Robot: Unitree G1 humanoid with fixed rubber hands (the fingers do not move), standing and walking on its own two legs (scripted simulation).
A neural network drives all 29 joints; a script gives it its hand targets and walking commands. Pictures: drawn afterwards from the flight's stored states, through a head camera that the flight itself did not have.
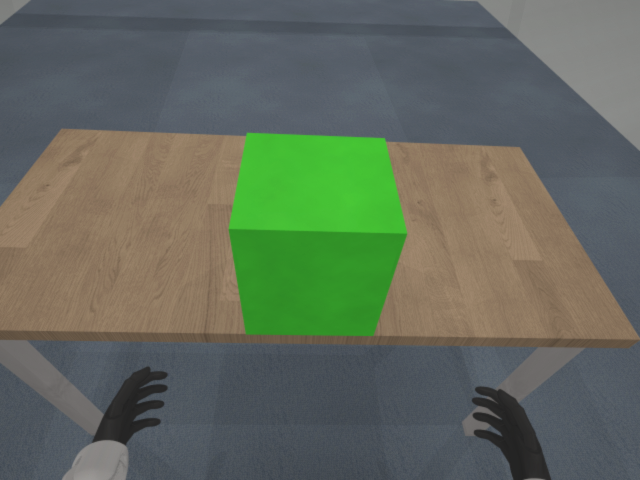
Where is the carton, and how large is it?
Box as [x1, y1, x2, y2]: [229, 133, 406, 335]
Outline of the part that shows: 247,133 229,224 229,234 246,334 373,335 406,235 405,225 384,138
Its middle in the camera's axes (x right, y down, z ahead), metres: -0.01 +0.00 +0.61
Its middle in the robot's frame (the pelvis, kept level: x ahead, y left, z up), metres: +0.46 +0.02 +0.02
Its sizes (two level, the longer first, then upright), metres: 0.210 0.200 0.250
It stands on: a table, 0.67 m high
